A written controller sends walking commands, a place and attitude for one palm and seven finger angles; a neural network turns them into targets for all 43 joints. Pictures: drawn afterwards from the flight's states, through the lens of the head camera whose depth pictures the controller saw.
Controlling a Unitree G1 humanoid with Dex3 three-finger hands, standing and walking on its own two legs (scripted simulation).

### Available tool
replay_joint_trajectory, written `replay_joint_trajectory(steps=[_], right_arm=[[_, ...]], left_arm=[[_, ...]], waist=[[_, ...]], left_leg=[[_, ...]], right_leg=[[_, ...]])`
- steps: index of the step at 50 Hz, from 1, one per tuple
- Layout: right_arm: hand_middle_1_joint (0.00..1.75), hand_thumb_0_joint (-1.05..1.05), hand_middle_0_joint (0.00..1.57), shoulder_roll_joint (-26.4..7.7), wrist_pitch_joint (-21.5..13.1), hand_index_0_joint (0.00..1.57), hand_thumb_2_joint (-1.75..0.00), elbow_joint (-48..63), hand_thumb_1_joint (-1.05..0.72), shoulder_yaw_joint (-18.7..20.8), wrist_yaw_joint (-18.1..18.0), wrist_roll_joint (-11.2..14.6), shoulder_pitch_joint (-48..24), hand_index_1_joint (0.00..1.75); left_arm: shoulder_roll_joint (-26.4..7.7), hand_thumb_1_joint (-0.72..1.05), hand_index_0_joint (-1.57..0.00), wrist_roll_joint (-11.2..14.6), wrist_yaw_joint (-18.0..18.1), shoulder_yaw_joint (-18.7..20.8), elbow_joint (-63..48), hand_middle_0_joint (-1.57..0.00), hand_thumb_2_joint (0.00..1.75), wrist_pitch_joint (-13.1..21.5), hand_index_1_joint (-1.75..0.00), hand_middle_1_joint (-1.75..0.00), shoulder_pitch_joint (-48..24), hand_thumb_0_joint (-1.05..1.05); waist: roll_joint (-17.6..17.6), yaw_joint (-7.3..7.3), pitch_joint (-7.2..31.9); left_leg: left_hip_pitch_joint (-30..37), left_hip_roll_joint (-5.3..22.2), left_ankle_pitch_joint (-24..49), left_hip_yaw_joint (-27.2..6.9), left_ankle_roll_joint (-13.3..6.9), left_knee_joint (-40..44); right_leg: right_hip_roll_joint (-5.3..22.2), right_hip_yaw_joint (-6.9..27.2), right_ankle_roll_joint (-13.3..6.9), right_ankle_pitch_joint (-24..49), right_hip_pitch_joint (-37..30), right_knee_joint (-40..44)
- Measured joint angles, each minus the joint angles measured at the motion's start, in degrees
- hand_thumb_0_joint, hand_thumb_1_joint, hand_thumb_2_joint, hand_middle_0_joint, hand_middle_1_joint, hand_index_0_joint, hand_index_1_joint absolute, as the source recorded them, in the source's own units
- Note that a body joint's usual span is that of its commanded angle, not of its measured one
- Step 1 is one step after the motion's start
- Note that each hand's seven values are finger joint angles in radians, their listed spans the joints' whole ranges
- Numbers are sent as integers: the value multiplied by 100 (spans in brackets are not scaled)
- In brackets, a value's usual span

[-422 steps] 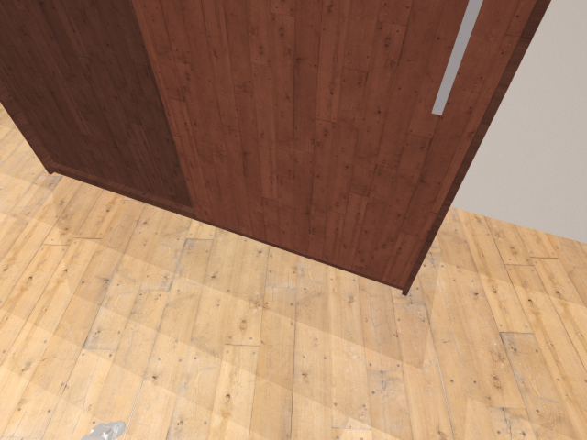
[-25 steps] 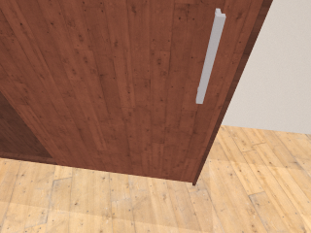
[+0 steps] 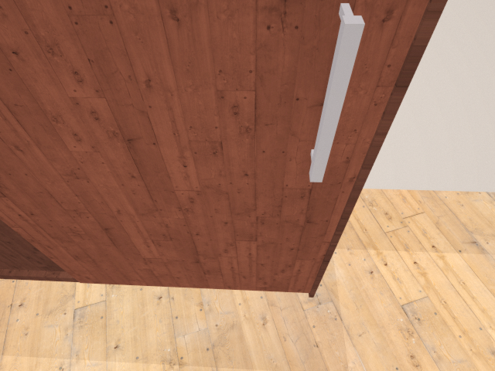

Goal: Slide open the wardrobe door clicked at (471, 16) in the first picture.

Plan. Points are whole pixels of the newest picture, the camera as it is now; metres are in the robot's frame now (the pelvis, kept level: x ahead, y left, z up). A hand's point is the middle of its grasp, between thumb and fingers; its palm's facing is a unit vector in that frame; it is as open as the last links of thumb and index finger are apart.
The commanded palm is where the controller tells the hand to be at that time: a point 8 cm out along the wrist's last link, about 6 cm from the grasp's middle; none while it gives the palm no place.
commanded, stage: come to a stop and stand still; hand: right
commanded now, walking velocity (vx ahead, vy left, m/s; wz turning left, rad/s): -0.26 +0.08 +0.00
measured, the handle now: (328, 108) +0.45 -0.10 +0.19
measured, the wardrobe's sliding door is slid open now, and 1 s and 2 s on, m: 0.00 0.00 0.00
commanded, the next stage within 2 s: look again from close up in 1.28 s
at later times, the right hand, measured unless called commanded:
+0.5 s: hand out of the picture +0.03 -0.16 -0.17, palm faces +0.07 +0.98 -0.21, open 7.4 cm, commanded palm none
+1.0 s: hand out of the picture -0.07 -0.18 -0.17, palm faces +0.05 +0.98 -0.17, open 7.4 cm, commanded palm none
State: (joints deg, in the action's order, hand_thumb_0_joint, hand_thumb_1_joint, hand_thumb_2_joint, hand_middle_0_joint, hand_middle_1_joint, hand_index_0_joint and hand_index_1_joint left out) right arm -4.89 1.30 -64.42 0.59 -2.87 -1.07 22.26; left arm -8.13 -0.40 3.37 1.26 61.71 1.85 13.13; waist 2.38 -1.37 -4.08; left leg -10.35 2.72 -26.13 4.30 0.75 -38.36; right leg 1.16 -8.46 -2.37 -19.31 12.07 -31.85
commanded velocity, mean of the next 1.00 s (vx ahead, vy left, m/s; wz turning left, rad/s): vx -0.01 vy -0.02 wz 0.00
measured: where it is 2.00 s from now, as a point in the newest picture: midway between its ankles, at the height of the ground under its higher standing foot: outside the picture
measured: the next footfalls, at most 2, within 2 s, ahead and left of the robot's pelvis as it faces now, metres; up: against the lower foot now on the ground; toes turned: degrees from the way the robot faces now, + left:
left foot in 0.14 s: +0.04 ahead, +0.13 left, +0.00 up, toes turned +3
right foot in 0.46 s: -0.02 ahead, -0.10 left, +0.00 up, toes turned -5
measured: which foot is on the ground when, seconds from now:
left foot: up 0.00-0.12, down 0.14-1.00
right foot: down 0.00-0.16, up 0.18-0.44, down 0.46-1.00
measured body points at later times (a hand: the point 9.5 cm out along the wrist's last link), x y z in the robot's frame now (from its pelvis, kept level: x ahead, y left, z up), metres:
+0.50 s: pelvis -0.03 +0.02 +0.00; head -0.01 +0.02 +0.45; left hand +0.02 +0.26 -0.15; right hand +0.03 -0.21 -0.15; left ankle +0.00 +0.13 -0.73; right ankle -0.06 -0.10 -0.73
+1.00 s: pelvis -0.03 -0.01 +0.01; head -0.02 -0.02 +0.46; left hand -0.05 +0.20 -0.15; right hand -0.07 -0.23 -0.15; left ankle +0.00 +0.13 -0.73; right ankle -0.06 -0.10 -0.73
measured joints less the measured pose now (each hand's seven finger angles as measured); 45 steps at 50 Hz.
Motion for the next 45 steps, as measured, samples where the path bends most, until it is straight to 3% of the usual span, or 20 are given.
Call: replay_joint_trajectory(steps=[3,7,11,13,15,20,23,26,33,45], right_arm=[[30,0,20,-70,13,20,-89,255,-91,50,-5,-19,-414,30],[30,1,20,-345,0,20,-89,618,-91,185,12,-84,-762,30],[30,1,20,-552,-14,20,-89,770,-92,245,28,-114,-942,30],[30,0,20,-587,-14,20,-89,816,-91,236,22,-110,-1034,30],[30,0,20,-591,-29,20,-89,850,-91,217,25,-107,-1114,30],[30,0,20,-556,-87,20,-89,912,-91,157,74,-96,-1218,30],[30,0,20,-517,-79,20,-89,861,-91,131,101,-46,-1210,30],[30,0,20,-500,-3,20,-89,714,-91,119,126,-26,-1189,30],[30,0,20,-550,-10,20,-89,398,-92,83,140,-32,-924,30],[30,0,20,-442,-48,20,-89,-41,-91,2,115,-28,-400,30]], left_arm=[[-59,94,-20,-8,16,28,-94,-20,90,-76,-30,-30,-159,1],[-109,93,-20,-30,-44,110,-145,-20,90,-244,-30,-30,-264,1],[-190,92,-20,-26,-109,240,-185,-20,90,-450,-30,-30,-314,1],[-223,92,-20,-37,-135,265,-190,-20,90,-510,-30,-30,-360,1],[-240,91,-20,-38,-169,260,-201,-20,90,-501,-30,-30,-393,1],[-225,91,-20,-23,-227,175,-233,-20,90,-408,-30,-30,-343,1],[-217,91,-20,-20,-231,113,-228,-20,90,-303,-30,-30,-222,1],[-136,91,-20,-63,-232,40,-107,-20,90,-271,-30,-30,-91,1],[-35,91,-20,-86,-251,-81,93,-20,90,-250,-30,-30,222,1],[96,91,-20,-44,-215,-149,270,-20,90,-138,-30,-30,497,1]], waist=[[-139,37,-209],[-246,42,-328],[-390,113,-199],[-416,117,-162],[-414,118,-148],[-300,90,-86],[-270,110,-13],[-137,60,48],[-65,26,275],[-130,42,250]], left_leg=[[-309,-2,101,-48,1,-22],[-498,-21,1083,-52,-53,372],[-536,-141,738,85,-293,327],[-534,-184,822,109,-336,438],[-524,-220,947,104,-366,582],[-543,-198,1171,90,-345,822],[-599,-182,1171,128,-264,737],[-458,-126,1264,78,-144,880],[-225,-101,1597,34,-71,1442],[-185,19,1678,-81,64,1587]], right_leg=[[-31,61,21,194,-92,255],[13,123,156,152,-18,87],[39,449,250,-652,489,-1194],[-13,624,268,-873,712,-1949],[-22,684,305,-920,756,-2185],[16,640,394,-760,369,-1094],[69,632,370,61,-99,171],[6,575,270,198,-245,335],[-55,523,173,358,-399,700],[-198,417,35,441,-505,931]])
